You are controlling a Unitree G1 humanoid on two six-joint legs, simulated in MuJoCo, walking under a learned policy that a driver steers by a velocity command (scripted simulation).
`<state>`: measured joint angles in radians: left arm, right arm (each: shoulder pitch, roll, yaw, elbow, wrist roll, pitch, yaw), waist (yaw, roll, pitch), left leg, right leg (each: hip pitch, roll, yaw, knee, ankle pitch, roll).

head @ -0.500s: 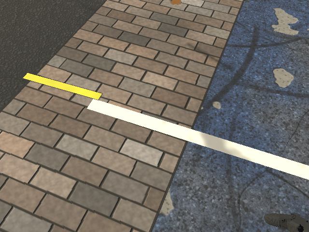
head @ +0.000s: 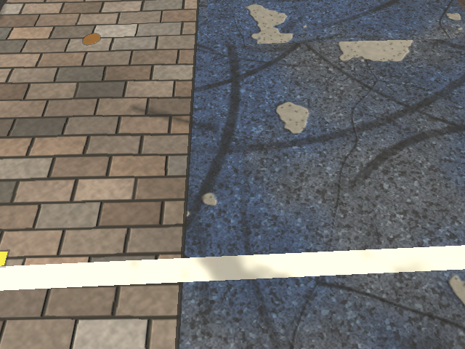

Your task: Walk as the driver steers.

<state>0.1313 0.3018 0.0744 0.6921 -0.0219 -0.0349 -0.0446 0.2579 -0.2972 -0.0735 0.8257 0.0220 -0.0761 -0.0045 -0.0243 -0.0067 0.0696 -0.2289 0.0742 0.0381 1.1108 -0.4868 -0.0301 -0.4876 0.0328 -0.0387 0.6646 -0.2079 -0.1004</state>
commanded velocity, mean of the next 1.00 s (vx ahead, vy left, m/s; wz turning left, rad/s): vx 0.50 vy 0.00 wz -0.59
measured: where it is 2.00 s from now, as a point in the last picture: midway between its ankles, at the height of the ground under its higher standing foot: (380, 203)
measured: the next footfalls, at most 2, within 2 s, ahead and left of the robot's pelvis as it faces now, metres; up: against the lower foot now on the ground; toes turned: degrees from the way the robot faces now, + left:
left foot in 0.42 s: +0.43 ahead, +0.11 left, +0.00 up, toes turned -18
right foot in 0.94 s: +0.58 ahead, -0.25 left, +0.00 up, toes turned -36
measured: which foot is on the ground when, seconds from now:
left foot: up 0.00-0.40, down 0.42-0.94, up 0.96-1.00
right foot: down 0.00-0.42, up 0.44-0.92, down 0.94-1.00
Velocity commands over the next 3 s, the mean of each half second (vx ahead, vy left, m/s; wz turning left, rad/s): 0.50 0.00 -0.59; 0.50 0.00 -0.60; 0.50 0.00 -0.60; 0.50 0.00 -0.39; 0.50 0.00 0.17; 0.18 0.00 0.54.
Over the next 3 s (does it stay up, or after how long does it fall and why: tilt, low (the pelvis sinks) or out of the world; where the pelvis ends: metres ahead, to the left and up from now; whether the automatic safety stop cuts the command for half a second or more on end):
stays up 1.13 -0.91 0.01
